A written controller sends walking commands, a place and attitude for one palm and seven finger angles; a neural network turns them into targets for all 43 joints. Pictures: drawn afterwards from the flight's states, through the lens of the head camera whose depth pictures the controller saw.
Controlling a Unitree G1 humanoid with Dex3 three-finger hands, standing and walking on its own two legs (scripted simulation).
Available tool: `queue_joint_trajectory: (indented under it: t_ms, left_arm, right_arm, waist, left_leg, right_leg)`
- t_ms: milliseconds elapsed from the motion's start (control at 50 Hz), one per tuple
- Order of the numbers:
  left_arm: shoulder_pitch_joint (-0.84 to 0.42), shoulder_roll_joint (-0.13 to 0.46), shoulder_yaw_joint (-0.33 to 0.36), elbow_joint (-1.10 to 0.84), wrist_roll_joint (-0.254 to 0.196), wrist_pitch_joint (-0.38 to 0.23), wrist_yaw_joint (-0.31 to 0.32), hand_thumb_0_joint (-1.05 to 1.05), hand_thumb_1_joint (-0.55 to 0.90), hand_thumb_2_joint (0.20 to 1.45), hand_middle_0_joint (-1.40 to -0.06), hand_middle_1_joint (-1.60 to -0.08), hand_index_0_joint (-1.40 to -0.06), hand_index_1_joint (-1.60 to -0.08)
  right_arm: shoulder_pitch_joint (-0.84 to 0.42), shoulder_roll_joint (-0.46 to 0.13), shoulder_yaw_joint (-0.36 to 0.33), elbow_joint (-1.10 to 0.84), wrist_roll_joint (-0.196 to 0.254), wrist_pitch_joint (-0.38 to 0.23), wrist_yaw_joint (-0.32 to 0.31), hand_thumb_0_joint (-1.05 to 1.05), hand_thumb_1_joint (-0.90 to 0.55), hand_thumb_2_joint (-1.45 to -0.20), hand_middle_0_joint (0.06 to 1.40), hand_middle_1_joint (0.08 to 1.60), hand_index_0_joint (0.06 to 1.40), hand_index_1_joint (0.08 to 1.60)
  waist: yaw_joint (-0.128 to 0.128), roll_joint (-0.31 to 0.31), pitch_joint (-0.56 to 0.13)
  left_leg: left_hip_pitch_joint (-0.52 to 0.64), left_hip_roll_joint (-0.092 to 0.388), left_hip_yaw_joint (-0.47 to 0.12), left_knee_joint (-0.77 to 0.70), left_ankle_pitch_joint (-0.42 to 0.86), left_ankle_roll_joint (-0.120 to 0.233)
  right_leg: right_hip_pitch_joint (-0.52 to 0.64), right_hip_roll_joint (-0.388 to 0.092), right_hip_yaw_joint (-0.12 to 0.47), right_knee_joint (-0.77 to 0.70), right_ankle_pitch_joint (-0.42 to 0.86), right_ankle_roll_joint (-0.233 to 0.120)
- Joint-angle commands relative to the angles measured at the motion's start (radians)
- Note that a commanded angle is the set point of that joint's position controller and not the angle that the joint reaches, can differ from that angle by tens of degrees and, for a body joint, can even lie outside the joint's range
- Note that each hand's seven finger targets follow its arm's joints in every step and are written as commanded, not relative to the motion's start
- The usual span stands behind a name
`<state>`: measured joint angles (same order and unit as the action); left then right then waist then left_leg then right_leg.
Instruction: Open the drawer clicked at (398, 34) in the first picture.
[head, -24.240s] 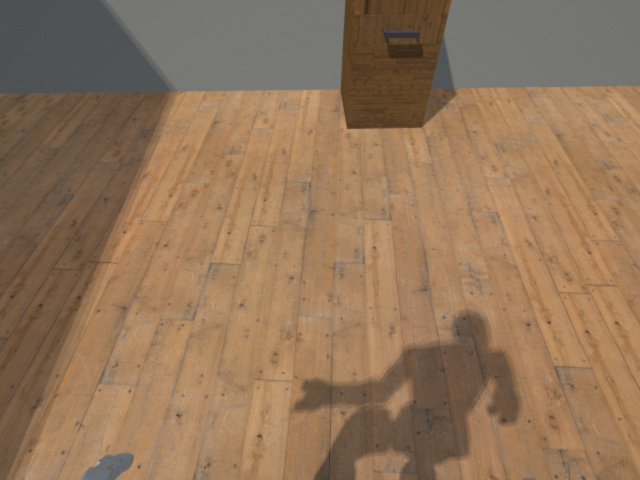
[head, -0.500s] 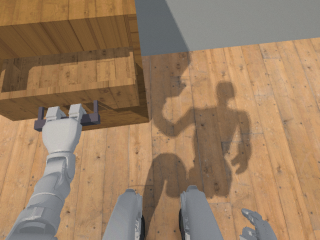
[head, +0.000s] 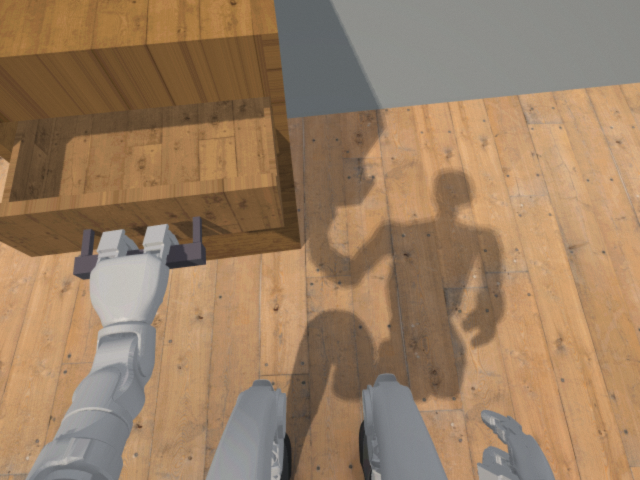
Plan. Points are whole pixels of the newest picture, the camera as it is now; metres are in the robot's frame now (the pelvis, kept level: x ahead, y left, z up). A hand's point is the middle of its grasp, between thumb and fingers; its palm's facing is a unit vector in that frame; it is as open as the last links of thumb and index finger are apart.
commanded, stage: pull the drawer open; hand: left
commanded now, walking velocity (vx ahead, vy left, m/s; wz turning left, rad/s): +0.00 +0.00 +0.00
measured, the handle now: (142, 245) +0.41 +0.26 -0.07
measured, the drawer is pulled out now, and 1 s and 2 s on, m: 0.14 0.20 0.24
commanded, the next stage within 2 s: none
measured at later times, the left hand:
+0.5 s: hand (150, 312) +0.32 +0.24 -0.09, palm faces -0.04 -0.05 -1.00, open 6.2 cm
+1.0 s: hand (150, 330) +0.30 +0.24 -0.09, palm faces -0.05 -0.05 -1.00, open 6.2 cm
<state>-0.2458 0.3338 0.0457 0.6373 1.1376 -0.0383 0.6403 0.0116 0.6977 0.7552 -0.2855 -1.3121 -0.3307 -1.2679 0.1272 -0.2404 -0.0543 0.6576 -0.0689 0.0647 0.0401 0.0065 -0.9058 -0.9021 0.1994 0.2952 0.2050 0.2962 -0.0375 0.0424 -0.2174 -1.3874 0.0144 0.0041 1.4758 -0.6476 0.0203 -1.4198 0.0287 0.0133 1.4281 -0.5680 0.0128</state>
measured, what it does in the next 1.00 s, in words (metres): stands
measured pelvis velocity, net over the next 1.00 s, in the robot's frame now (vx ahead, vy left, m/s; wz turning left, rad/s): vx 0.00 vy -0.01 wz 0.01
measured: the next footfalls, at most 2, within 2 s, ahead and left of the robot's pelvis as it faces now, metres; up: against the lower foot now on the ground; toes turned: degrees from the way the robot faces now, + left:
none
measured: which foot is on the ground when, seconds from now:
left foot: down 0.00-1.00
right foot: down 0.00-1.00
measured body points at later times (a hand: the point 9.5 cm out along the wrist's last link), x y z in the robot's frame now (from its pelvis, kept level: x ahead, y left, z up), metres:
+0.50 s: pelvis +0.00 +0.00 +0.00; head +0.15 -0.01 +0.42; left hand +0.32 +0.24 -0.03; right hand +0.16 -0.26 -0.14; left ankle +0.01 +0.11 -0.57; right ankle +0.04 -0.13 -0.57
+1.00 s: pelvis +0.00 -0.01 +0.00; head +0.16 -0.01 +0.42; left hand +0.30 +0.23 -0.03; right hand +0.17 -0.25 -0.14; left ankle +0.01 +0.11 -0.57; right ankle +0.04 -0.13 -0.57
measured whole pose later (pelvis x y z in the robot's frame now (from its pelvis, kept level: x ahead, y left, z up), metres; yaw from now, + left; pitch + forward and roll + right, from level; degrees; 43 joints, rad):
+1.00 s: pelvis +0.00 -0.01 +0.00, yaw +0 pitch +31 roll -1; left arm -0.04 0.29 0.01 0.48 1.14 -0.02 0.66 0.02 0.70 0.75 -0.28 -1.29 -0.33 -1.27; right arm 0.08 -0.23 -0.05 0.63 -0.07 0.05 0.03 0.01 -0.91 -0.90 0.20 0.30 0.20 0.30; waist -0.01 0.03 -0.23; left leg -1.37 0.02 0.00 1.48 -0.66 0.01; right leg -1.41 0.03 0.01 1.44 -0.58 0.00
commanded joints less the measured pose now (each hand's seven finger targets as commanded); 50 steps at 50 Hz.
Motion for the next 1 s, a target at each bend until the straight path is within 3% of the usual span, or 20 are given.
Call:
queue_joint_trajectory:
  t_ms: [0, 80, 140, 220, 260, 380, 460, 520, 540, 600, 620, 640, 660, 700, 720, 740, 760, 800, 860, 980]
  left_arm:
    - [0.002, 0.128, 0.034, -0.183, -0.007, -0.002, 0.069, 0.000, 0.900, 0.900, -0.400, -1.350, -0.400, -1.350]
    - [-0.012, 0.130, 0.033, -0.190, -0.006, 0.002, 0.073, 0.000, 0.900, 0.900, -0.400, -1.350, -0.400, -1.350]
    - [0.019, 0.130, 0.036, -0.207, -0.003, 0.007, 0.076, 0.000, 0.900, 0.900, -0.400, -1.350, -0.400, -1.350]
    - [0.039, 0.123, 0.032, -0.184, -0.007, 0.006, 0.074, 0.000, 0.900, 0.900, -0.400, -1.350, -0.400, -1.350]
    - [0.040, 0.134, 0.039, -0.198, 0.000, 0.000, 0.074, 0.000, 0.900, 0.900, -0.400, -1.350, -0.400, -1.350]
    - [0.091, 0.121, 0.039, -0.194, -0.006, 0.008, 0.076, 0.000, 0.900, 0.900, -0.400, -1.350, -0.400, -1.350]
    - [0.121, 0.121, 0.036, -0.234, 0.000, 0.009, 0.075, 0.000, 0.900, 0.900, -0.400, -1.350, -0.400, -1.350]
    - [0.158, 0.100, 0.026, -0.230, -0.012, 0.016, 0.074, 0.000, 0.900, 0.900, -0.400, -1.350, -0.400, -1.350]
    - [0.154, 0.122, 0.048, -0.230, -0.012, 0.016, 0.073, 0.000, 0.900, 0.900, -0.400, -1.350, -0.400, -1.350]
    - [0.154, 0.103, 0.022, -0.264, -0.003, 0.012, 0.075, 0.000, 0.900, 0.900, -0.400, -1.350, -0.400, -1.350]
    - [0.162, 0.095, 0.017, -0.248, -0.005, 0.015, 0.076, 0.000, 0.900, 0.900, -0.400, -1.350, -0.400, -1.350]
    - [0.176, 0.115, 0.044, -0.243, -0.008, 0.017, 0.076, 0.000, 0.900, 0.900, -0.400, -1.350, -0.400, -1.350]
    - [0.162, 0.108, 0.030, -0.256, 0.000, 0.014, 0.076, 0.000, 0.900, 0.900, -0.400, -1.350, -0.400, -1.350]
    - [0.181, 0.114, 0.035, -0.275, 0.002, 0.012, 0.077, 0.000, 0.900, 0.900, -0.400, -1.350, -0.400, -1.350]
    - [0.206, 0.091, 0.017, -0.280, -0.004, 0.013, 0.077, 0.000, 0.900, 0.900, -0.400, -1.350, -0.400, -1.350]
    - [0.222, 0.115, 0.043, -0.278, -0.006, 0.017, 0.077, 0.000, 0.900, 0.900, -0.400, -1.350, -0.400, -1.350]
    - [0.226, 0.101, 0.032, -0.285, -0.004, 0.016, 0.077, 0.000, 0.900, 0.900, -0.400, -1.350, -0.400, -1.350]
    - [0.241, 0.101, 0.033, -0.281, -0.006, 0.018, 0.076, 0.000, 0.900, 0.900, -0.400, -1.350, -0.400, -1.350]
    - [0.253, 0.103, 0.035, -0.299, -0.005, 0.016, 0.078, 0.000, 0.900, 0.900, -0.400, -1.350, -0.400, -1.350]
    - [0.291, 0.109, 0.047, -0.290, -0.007, 0.012, 0.077, 0.000, 0.900, 0.900, -0.400, -1.350, -0.400, -1.350]
  right_arm:
    - [0.069, -0.140, -0.056, -0.088, 0.000, -0.022, -0.003, 0.000, -0.900, -0.900, 0.200, 0.300, 0.200, 0.300]
    - [0.061, -0.139, -0.056, -0.084, -0.001, -0.025, -0.005, 0.000, -0.900, -0.900, 0.200, 0.300, 0.200, 0.300]
    - [0.055, -0.137, -0.055, -0.090, -0.004, -0.025, -0.006, 0.000, -0.900, -0.900, 0.200, 0.300, 0.200, 0.300]
    - [0.046, -0.135, -0.053, -0.088, -0.002, -0.029, -0.008, 0.000, -0.900, -0.900, 0.200, 0.300, 0.200, 0.300]
    - [0.040, -0.135, -0.051, -0.092, -0.003, -0.031, -0.010, 0.000, -0.900, -0.900, 0.200, 0.300, 0.200, 0.300]
    - [0.030, -0.133, -0.052, -0.099, -0.002, -0.034, -0.009, 0.000, -0.900, -0.900, 0.200, 0.300, 0.200, 0.300]
    - [0.023, -0.131, -0.051, -0.106, -0.001, -0.035, -0.009, 0.000, -0.900, -0.900, 0.200, 0.300, 0.200, 0.300]
    - [0.018, -0.129, -0.052, -0.110, 0.000, -0.036, -0.009, 0.000, -0.900, -0.900, 0.200, 0.300, 0.200, 0.300]
    - [0.016, -0.129, -0.050, -0.109, -0.001, -0.038, -0.010, 0.000, -0.900, -0.900, 0.200, 0.300, 0.200, 0.300]
    - [0.012, -0.128, -0.049, -0.115, -0.001, -0.038, -0.011, 0.000, -0.900, -0.900, 0.200, 0.300, 0.200, 0.300]
    - [0.009, -0.128, -0.051, -0.112, 0.000, -0.040, -0.012, 0.000, -0.900, -0.900, 0.200, 0.300, 0.200, 0.300]
    - [0.009, -0.128, -0.049, -0.112, -0.002, -0.041, -0.013, 0.000, -0.900, -0.900, 0.200, 0.300, 0.200, 0.300]
    - [0.007, -0.129, -0.049, -0.113, -0.002, -0.041, -0.014, 0.000, -0.900, -0.900, 0.200, 0.300, 0.200, 0.300]
    - [0.007, -0.128, -0.049, -0.116, -0.002, -0.041, -0.014, 0.000, -0.900, -0.900, 0.200, 0.300, 0.200, 0.300]
    - [0.005, -0.126, -0.051, -0.119, -0.003, -0.042, -0.014, 0.000, -0.900, -0.900, 0.200, 0.300, 0.200, 0.300]
    - [0.004, -0.125, -0.049, -0.121, -0.003, -0.041, -0.014, 0.000, -0.900, -0.900, 0.200, 0.300, 0.200, 0.300]
    - [0.003, -0.125, -0.049, -0.120, -0.003, -0.040, -0.013, 0.000, -0.900, -0.900, 0.200, 0.300, 0.200, 0.300]
    - [0.000, -0.125, -0.047, -0.122, -0.003, -0.040, -0.014, 0.000, -0.900, -0.900, 0.200, 0.300, 0.200, 0.300]
    - [-0.005, -0.123, -0.047, -0.125, -0.003, -0.042, -0.014, 0.000, -0.900, -0.900, 0.200, 0.300, 0.200, 0.300]
    - [-0.016, -0.120, -0.046, -0.126, -0.003, -0.045, -0.017, 0.000, -0.900, -0.900, 0.200, 0.300, 0.200, 0.300]
  waist:
    - [0.039, 0.019, -0.514]
    - [0.035, 0.013, -0.500]
    - [0.046, 0.025, -0.522]
    - [0.038, -0.016, -0.484]
    - [0.048, 0.013, -0.487]
    - [0.053, -0.013, -0.471]
    - [0.063, 0.007, -0.511]
    - [0.056, -0.023, -0.479]
    - [0.063, -0.020, -0.480]
    - [0.059, -0.006, -0.497]
    - [0.054, -0.016, -0.472]
    - [0.064, -0.020, -0.476]
    - [0.056, -0.021, -0.475]
    - [0.065, -0.018, -0.484]
    - [0.064, -0.014, -0.493]
    - [0.076, -0.006, -0.491]
    - [0.070, -0.005, -0.498]
    - [0.067, -0.031, -0.474]
    - [0.074, -0.009, -0.488]
    - [0.076, -0.034, -0.454]
  left_leg:
    - [0.397, -0.013, -0.024, -0.186, 0.500, 0.001]
    - [0.389, -0.014, -0.022, -0.182, 0.480, 0.003]
    - [0.406, -0.014, -0.024, -0.188, 0.498, 0.001]
    - [0.352, -0.020, -0.011, -0.175, 0.439, 0.007]
    - [0.360, -0.021, -0.014, -0.180, 0.441, 0.005]
    - [0.345, -0.023, -0.010, -0.177, 0.419, 0.006]
    - [0.369, -0.023, -0.010, -0.177, 0.453, 0.004]
    - [0.352, -0.024, -0.009, -0.177, 0.429, 0.005]
    - [0.345, -0.023, -0.011, -0.176, 0.435, 0.005]
    - [0.359, -0.023, -0.013, -0.177, 0.436, 0.004]
    - [0.352, -0.024, -0.008, -0.174, 0.422, 0.006]
    - [0.342, -0.024, -0.011, -0.175, 0.430, 0.005]
    - [0.345, -0.022, -0.011, -0.170, 0.428, 0.005]
    - [0.354, -0.023, -0.012, -0.172, 0.438, 0.003]
    - [0.358, -0.025, -0.006, -0.169, 0.438, 0.006]
    - [0.353, -0.026, -0.008, -0.173, 0.451, 0.003]
    - [0.361, -0.025, -0.006, -0.167, 0.456, 0.004]
    - [0.346, -0.025, -0.006, -0.167, 0.442, 0.004]
    - [0.349, -0.027, -0.005, -0.168, 0.441, 0.004]
    - [0.319, -0.028, -0.002, -0.160, 0.410, 0.005]
  right_leg:
    - [0.327, 0.012, -0.065, -0.127, 0.413, -0.065]
    - [0.319, 0.010, -0.064, -0.133, 0.401, -0.064]
    - [0.330, 0.009, -0.065, -0.130, 0.409, -0.067]
    - [0.339, 0.010, -0.054, -0.141, 0.393, -0.062]
    - [0.329, 0.010, -0.054, -0.134, 0.383, -0.065]
    - [0.335, 0.011, -0.054, -0.142, 0.368, -0.065]
    - [0.347, 0.010, -0.052, -0.130, 0.399, -0.067]
    - [0.351, 0.011, -0.052, -0.143, 0.393, -0.065]
    - [0.352, 0.012, -0.049, -0.139, 0.397, -0.067]
    - [0.342, 0.010, -0.052, -0.132, 0.388, -0.066]
    - [0.340, 0.010, -0.050, -0.142, 0.385, -0.064]
    - [0.348, 0.011, -0.052, -0.136, 0.390, -0.067]
    - [0.334, 0.010, -0.050, -0.133, 0.388, -0.064]
    - [0.342, 0.009, -0.050, -0.130, 0.399, -0.067]
    - [0.353, 0.008, -0.048, -0.135, 0.409, -0.065]
    - [0.362, 0.009, -0.049, -0.130, 0.421, -0.070]
    - [0.353, 0.009, -0.046, -0.128, 0.427, -0.067]
    - [0.354, 0.010, -0.044, -0.133, 0.425, -0.065]
    - [0.359, 0.009, -0.044, -0.129, 0.420, -0.067]
    - [0.357, 0.009, -0.037, -0.133, 0.413, -0.067]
